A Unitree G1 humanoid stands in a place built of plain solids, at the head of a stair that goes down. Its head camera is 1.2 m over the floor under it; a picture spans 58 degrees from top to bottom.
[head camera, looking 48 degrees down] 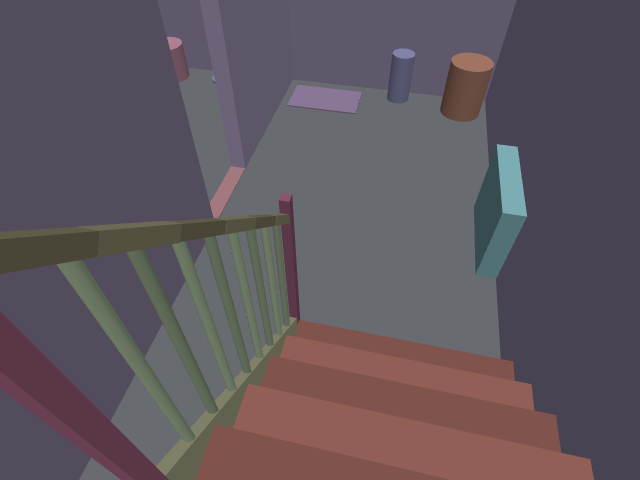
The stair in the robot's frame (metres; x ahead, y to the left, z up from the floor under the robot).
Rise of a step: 0.22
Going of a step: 0.24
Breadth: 1.26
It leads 13 degrees to the right of straight ahead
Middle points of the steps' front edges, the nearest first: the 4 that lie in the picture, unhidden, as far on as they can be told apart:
0.58 -0.33 -0.44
0.81 -0.38 -0.65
1.04 -0.43 -0.87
1.27 -0.49 -1.09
